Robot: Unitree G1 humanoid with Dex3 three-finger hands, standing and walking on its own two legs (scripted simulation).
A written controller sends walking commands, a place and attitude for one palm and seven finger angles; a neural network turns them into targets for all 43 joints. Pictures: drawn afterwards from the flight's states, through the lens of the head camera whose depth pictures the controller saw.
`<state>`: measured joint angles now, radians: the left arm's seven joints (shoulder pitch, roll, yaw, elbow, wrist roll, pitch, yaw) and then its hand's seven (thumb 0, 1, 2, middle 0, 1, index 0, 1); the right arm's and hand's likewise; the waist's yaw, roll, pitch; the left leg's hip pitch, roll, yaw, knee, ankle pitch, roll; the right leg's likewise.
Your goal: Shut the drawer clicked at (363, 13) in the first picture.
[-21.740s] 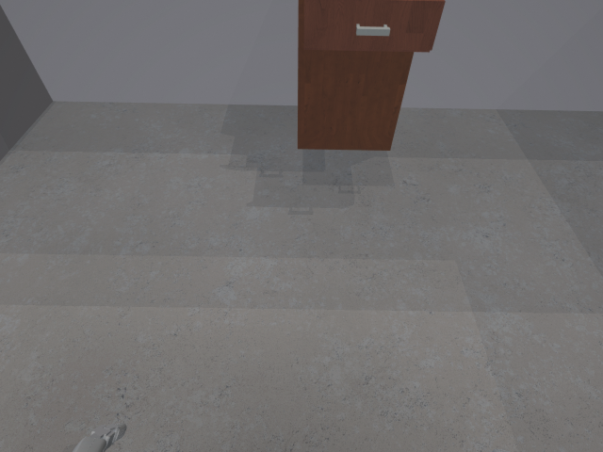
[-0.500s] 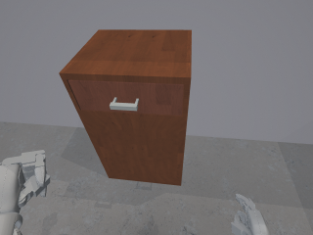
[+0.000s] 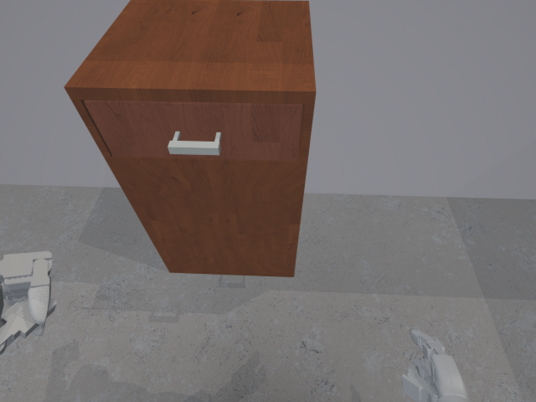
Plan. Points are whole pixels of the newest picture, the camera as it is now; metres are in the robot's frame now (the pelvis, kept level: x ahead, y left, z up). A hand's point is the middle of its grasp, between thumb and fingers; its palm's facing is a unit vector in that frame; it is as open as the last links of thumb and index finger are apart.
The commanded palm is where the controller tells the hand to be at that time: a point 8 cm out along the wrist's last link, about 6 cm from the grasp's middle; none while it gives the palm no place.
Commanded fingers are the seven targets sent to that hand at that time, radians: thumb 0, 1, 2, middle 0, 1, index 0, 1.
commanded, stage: step back with the hand held close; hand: left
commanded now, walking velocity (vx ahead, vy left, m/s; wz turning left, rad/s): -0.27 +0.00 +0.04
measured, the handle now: (196, 141) +0.63 +0.20 -0.02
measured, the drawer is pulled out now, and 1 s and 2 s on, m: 0.00 0.00 0.00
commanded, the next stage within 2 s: stop stepping back and stand still in 0.74 s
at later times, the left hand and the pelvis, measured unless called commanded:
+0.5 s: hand out of the picture +0.08 +0.27 +0.16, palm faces +0.41 -0.80 -0.43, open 3.2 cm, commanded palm +0.02 +0.31 +0.18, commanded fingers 0.00 0.90 0.90 -1.40 -1.60 -1.40 -1.60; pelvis -0.09 +0.02 -0.01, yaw +5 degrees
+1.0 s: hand out of the picture -0.04 +0.31 +0.17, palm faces +0.39 -0.86 -0.33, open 3.2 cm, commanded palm -0.10 +0.35 +0.18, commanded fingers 0.00 0.90 0.90 -1.40 -1.60 -1.40 -1.60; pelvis -0.23 +0.07 -0.04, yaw +0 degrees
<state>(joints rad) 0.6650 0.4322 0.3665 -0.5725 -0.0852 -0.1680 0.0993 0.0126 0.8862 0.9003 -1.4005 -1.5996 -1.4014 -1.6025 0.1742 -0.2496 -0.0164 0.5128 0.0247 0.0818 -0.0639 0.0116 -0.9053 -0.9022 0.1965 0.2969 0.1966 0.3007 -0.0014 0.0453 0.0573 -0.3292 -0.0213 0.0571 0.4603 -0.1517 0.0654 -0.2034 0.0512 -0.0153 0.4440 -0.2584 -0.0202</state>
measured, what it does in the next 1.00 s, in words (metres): walks backwards: right foot, then left foot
